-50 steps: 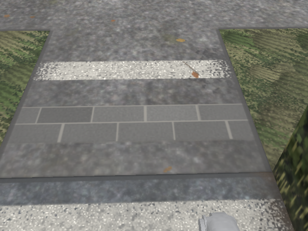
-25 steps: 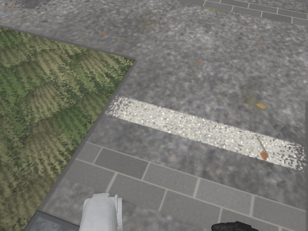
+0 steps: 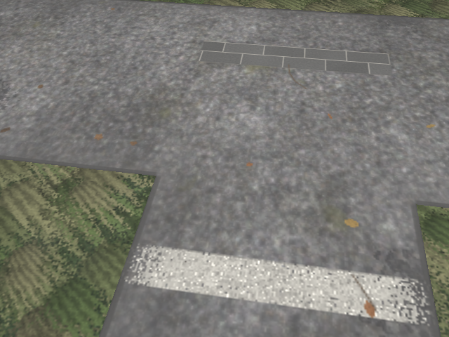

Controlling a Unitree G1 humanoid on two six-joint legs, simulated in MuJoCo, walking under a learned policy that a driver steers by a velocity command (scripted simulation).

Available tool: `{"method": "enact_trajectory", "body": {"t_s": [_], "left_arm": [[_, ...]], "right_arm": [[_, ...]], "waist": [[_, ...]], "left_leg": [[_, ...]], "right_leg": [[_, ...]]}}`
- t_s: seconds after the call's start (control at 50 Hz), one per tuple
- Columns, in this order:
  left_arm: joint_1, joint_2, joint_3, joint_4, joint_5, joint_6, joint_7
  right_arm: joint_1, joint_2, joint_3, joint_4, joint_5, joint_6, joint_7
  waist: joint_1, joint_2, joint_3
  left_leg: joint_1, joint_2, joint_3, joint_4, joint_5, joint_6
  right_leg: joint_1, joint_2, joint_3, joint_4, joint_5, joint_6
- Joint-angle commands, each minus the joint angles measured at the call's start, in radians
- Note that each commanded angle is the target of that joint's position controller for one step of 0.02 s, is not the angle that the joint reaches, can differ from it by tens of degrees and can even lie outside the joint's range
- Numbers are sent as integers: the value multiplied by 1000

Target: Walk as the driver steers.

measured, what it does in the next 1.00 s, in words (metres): walks ahead, turning right: right foot, then left foot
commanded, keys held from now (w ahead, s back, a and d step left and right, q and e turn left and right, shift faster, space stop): w+e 0.12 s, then e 0.46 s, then no key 0.08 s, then w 0.34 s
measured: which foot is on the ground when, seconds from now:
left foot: down 0.00-0.22, up 0.24-0.76, down 0.78-1.00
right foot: up 0.00-0.20, down 0.22-0.78, up 0.80-1.00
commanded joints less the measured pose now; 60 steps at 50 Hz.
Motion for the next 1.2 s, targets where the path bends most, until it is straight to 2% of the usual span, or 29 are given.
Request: {"method": "enact_trajectory", "body": {"t_s": [0.02,0.12,0.16,0.2,0.22,0.24,0.26,0.28,0.3,0.32,0.36,0.44,0.48,0.58,0.66,0.72,0.76,0.78,0.8,0.82,0.84,0.86,0.88,0.9,0.94,0.96,1.02,1.06,1.2], "left_arm": [[-124,13,-3,-112,-19,-1,-4],[-170,27,16,-145,-3,42,35],[-173,60,35,-142,2,25,53],[-141,84,46,-133,-21,-3,70],[-109,129,59,-116,-24,-20,83],[-51,202,70,-117,-20,-20,98],[132,244,82,-86,-20,-9,117],[200,256,92,-42,-20,-13,123],[153,287,115,-36,-27,-29,128],[79,258,114,-44,-41,-29,134],[-44,212,99,-95,-64,-26,139],[-39,219,107,-149,-42,-34,122],[-38,179,95,-179,-32,-39,121],[-74,233,100,-233,-47,-49,100],[-56,184,76,-233,-60,-44,93],[-98,170,59,-247,-55,-24,97],[-94,158,52,-252,-45,-4,91],[-84,96,32,-270,-28,7,94],[-147,57,26,-339,0,9,114],[-243,94,31,-325,24,16,133],[-220,88,26,-311,6,15,153],[-163,109,33,-278,1,18,163],[-123,110,42,-253,14,13,165],[-105,106,47,-240,25,9,152],[-108,73,39,-228,26,16,124],[-225,131,58,-301,-76,24,125],[-319,22,20,-336,-71,26,117],[-352,33,22,-350,-71,35,112],[-427,45,24,-388,-71,20,98]], "right_arm": [[-106,-145,-33,-71,2,-23,17],[-73,-154,-56,-25,26,-34,21],[-102,-144,-64,-42,33,-20,2],[-134,-170,-85,-71,62,-6,-25],[-100,-152,-81,-83,64,-3,-26],[50,-70,-62,-103,64,-14,-51],[8,-68,-45,-158,56,-23,-59],[-153,-126,-66,-209,56,-10,-38],[-208,-138,-72,-221,53,8,-24],[-186,-170,-90,-206,37,20,-31],[-150,-101,-84,-193,34,19,-40],[-221,-103,-94,-229,49,18,-41],[-209,-116,-94,-232,51,14,-42],[-222,-140,-91,-252,53,9,-31],[-194,-146,-78,-236,55,22,-38],[-118,-141,-64,-217,44,19,-29],[-83,-133,-54,-215,52,-3,-19],[18,-161,-57,-190,52,-33,-24],[4,-236,-76,-188,42,-55,-17],[-37,-182,-60,-191,9,-52,-23],[-101,-196,-71,-201,24,-44,-28],[-138,-159,-62,-206,46,-40,-37],[-122,-126,-53,-193,61,-36,-40],[-102,-107,-47,-186,63,-30,-41],[-33,-105,-44,-172,29,-31,-39],[21,-135,-55,-140,116,-16,-44],[102,-113,-52,-116,95,8,-51],[128,-124,-59,-117,86,14,-51],[160,-153,-81,-116,117,41,-51]], "waist": [[24,87,43],[15,91,94],[35,88,92],[67,58,48],[50,35,-29],[-12,-108,-258],[75,-199,-426],[112,-182,-409],[108,-115,-298],[69,-87,-218],[4,-43,-80],[-11,-45,-64],[3,-63,-74],[-2,-58,-45],[10,-55,-49],[-25,-14,-21],[-46,0,-3],[-70,114,-11],[-68,279,72],[-83,118,133],[-61,102,118],[-42,108,87],[-31,132,89],[-23,119,88],[-41,120,121],[-15,-27,88],[-75,118,109],[-91,151,144],[-82,163,191]], "left_leg": [[24,219,-28,-301,562,138],[352,292,-30,-276,702,154],[417,298,-22,-201,826,129],[432,253,13,-61,951,93],[369,196,12,30,951,53],[140,136,17,229,667,-54],[-116,20,-35,426,82,-152],[-277,-42,-153,605,-325,-147],[-355,1,-273,726,-351,-123],[-329,44,-314,756,-325,-114],[-226,81,-342,688,-197,-93],[-260,47,-316,705,-113,-95],[-297,45,-335,689,-49,-111],[-275,40,-327,504,10,-135],[-305,72,-359,403,-36,-131],[-109,53,-288,196,-27,-101],[17,36,-278,47,-36,-40],[146,183,-507,-68,-116,106],[262,393,-961,-255,-193,359],[249,419,-1019,-326,-298,348],[246,392,-930,-344,-322,297],[240,342,-830,-344,-262,256],[213,284,-716,-340,-171,210],[168,242,-625,-338,-88,182],[128,210,-507,-353,-11,175],[231,211,-482,-290,252,103],[244,186,-400,-282,444,71],[236,186,-391,-298,428,86],[258,245,-410,-213,613,129]], "right_leg": [[212,-40,-61,-362,-1,37],[192,10,-86,-629,-122,46],[247,41,-93,-706,-198,43],[397,113,-143,-884,-55,18],[577,137,-138,-856,172,-21],[981,17,28,-686,561,-184],[1297,-175,361,-794,635,-356],[1355,-211,448,-887,651,-335],[1259,-186,375,-911,582,-246],[1111,-146,301,-944,438,-195],[814,-108,247,-1019,327,-171],[733,-78,231,-1073,100,-162],[706,-50,247,-1071,-27,-154],[629,-29,331,-1048,-222,-167],[749,-100,437,-988,-207,-169],[620,-49,438,-987,-621,-124],[544,26,418,-936,-747,-77],[423,113,334,-727,-756,5],[79,286,115,-559,-748,125],[-29,185,202,-472,-590,119],[-21,166,188,-446,-477,128],[39,151,144,-384,-396,140],[111,158,107,-339,-339,138],[167,157,66,-292,-293,135],[191,139,13,-250,-222,134],[162,49,-46,-370,-194,114],[202,35,-98,-498,-159,118],[238,33,-114,-588,-158,111],[390,84,-163,-777,-281,50]]}}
